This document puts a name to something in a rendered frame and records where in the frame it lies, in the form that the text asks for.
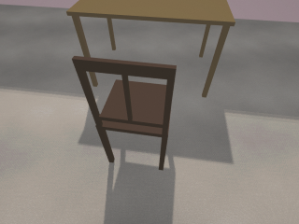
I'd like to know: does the chair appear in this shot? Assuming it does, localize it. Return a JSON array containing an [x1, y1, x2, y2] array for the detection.
[[72, 56, 177, 170]]

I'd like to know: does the table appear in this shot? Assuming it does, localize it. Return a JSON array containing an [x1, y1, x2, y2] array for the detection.
[[66, 0, 235, 98]]

